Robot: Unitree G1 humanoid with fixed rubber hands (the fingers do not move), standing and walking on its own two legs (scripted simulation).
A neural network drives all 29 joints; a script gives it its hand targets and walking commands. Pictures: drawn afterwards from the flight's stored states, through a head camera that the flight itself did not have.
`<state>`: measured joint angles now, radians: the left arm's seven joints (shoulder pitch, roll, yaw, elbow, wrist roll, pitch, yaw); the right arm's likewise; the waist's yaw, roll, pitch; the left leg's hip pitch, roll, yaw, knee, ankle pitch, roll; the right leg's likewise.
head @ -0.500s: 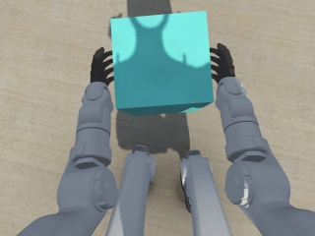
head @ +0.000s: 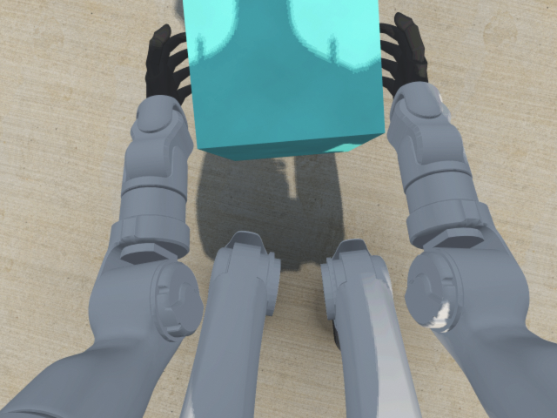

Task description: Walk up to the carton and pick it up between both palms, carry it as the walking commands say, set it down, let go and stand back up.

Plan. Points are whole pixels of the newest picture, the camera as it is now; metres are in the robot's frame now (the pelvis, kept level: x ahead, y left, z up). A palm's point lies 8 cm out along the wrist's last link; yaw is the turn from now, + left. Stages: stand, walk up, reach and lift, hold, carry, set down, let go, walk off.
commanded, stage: set down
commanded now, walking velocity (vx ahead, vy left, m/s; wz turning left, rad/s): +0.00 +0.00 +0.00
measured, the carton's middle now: (285, 81) +0.54 +0.04 -0.19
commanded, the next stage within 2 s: none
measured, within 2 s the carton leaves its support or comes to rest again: rests again in 1.38 s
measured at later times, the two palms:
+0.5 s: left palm (185, 103) +0.50 +0.19 -0.20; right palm (388, 91) +0.53 -0.11 -0.20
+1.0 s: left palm (187, 107) +0.50 +0.19 -0.21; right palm (385, 95) +0.53 -0.11 -0.21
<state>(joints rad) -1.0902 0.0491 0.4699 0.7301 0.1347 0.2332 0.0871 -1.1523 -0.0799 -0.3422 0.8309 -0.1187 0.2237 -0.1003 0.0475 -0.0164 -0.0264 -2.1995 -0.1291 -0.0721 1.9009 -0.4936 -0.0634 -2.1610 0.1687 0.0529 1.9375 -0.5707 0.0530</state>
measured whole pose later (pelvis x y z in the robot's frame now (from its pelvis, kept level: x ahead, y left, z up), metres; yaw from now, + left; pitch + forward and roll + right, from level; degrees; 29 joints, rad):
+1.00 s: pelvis +0.00 +0.00 -0.06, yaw +0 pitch +40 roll +0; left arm -1.23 0.14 0.41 0.89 0.04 0.18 0.11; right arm -1.33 -0.18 -0.21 1.03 -0.02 0.17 -0.14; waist 0.06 -0.01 0.19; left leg -2.28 -0.10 -0.04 2.13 -0.55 -0.06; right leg -2.25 0.17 0.03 2.17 -0.62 0.05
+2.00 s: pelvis +0.00 +0.00 -0.08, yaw +0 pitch +36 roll +1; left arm -1.28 0.18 0.39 1.01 0.03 0.13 0.06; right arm -1.38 -0.23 -0.19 1.13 -0.01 0.12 -0.11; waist 0.07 -0.01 0.28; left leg -2.27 -0.07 -0.02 2.20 -0.56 -0.05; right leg -2.25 0.13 0.01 2.24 -0.62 0.02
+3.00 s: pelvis +0.00 +0.00 -0.04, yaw +0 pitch +40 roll +0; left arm -1.17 0.29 0.21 0.88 -0.19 0.08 0.11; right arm -1.27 -0.34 -0.10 0.93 0.16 0.12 -0.10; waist 0.06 -0.01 0.18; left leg -2.23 -0.04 0.00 2.06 -0.53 -0.01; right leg -2.20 0.07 0.00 2.10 -0.60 0.00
